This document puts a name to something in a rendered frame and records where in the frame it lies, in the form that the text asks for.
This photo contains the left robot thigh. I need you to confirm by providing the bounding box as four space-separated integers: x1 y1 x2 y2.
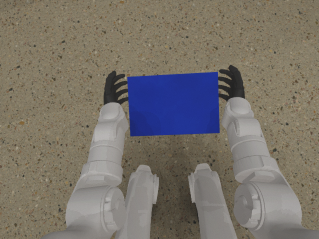
114 170 160 239

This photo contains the robot right upper arm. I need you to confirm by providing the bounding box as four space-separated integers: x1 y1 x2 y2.
233 181 319 239

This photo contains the robot left shin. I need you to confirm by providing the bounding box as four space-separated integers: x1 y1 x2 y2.
127 165 152 188

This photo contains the robot right hand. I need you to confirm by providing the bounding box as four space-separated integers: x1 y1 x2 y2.
218 65 245 101

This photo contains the robot left forearm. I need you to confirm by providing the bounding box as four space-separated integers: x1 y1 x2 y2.
65 102 129 224

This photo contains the carton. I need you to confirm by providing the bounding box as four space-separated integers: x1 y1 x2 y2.
127 72 220 137

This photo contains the robot left hand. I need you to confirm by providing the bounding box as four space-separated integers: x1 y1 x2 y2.
103 70 129 104

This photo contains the robot right forearm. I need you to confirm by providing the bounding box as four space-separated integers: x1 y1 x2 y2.
221 97 302 217

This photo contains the robot left upper arm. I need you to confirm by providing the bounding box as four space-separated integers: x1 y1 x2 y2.
40 185 127 239

